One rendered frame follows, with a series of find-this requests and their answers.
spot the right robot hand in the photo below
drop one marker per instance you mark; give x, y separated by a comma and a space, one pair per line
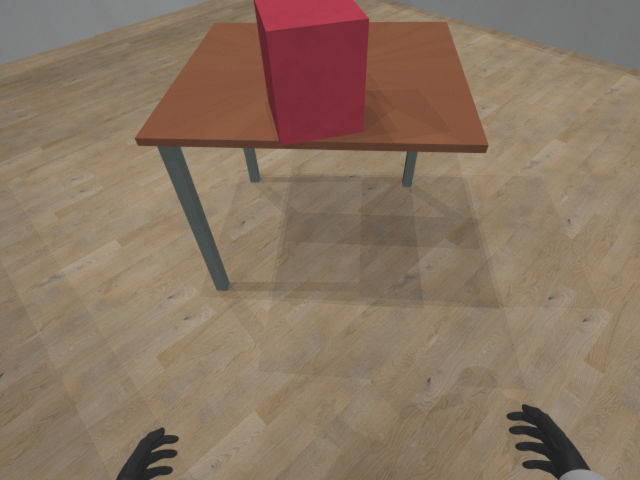
561, 452

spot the left robot hand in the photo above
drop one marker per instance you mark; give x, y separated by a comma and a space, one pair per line
136, 466

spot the table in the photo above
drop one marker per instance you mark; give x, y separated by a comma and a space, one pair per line
417, 99

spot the carton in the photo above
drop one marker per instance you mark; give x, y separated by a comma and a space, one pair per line
314, 55

